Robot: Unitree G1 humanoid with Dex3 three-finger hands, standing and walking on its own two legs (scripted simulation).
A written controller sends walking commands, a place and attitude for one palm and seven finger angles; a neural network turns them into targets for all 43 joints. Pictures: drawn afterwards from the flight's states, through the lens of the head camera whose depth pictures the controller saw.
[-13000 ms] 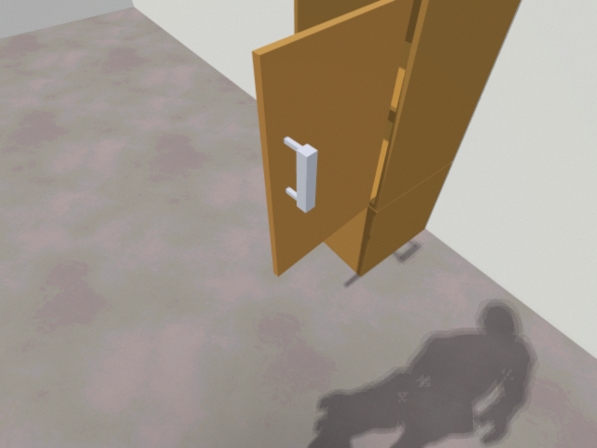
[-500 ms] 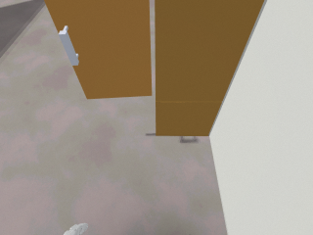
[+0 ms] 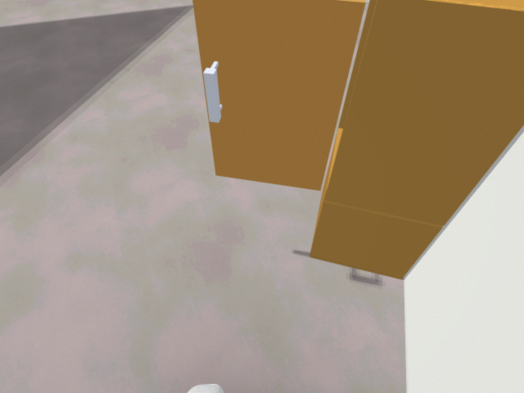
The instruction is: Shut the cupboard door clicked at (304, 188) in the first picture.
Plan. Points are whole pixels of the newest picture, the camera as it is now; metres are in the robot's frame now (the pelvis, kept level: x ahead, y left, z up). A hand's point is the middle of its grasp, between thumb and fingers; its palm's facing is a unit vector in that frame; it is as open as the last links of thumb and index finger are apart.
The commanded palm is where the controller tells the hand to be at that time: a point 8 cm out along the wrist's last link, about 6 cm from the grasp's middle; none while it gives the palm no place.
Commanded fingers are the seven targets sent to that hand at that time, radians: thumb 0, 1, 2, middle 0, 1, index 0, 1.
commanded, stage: take the last steps up to it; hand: left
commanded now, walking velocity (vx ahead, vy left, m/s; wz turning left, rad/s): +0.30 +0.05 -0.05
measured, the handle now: (215, 92) +0.80 +0.23 +0.01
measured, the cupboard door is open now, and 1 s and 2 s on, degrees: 95 95 95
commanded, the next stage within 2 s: come to a stop and stand still in 0.68 s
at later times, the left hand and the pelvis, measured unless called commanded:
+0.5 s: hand (178, 304) +0.29 +0.21 -0.16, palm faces -0.10 -0.98 -0.19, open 7.4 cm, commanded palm none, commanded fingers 0.00 0.90 0.90 -0.20 -0.30 -0.20 -0.30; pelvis +0.15 +0.04 +0.00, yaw -4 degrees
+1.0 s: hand (188, 311) +0.29 +0.19 -0.19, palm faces +0.02 -0.98 -0.18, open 7.3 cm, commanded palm none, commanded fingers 0.00 0.90 0.90 -0.20 -0.30 -0.20 -0.30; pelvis +0.28 +0.02 -0.01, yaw -4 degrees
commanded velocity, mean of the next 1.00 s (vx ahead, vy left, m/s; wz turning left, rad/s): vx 0.11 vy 0.00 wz -0.03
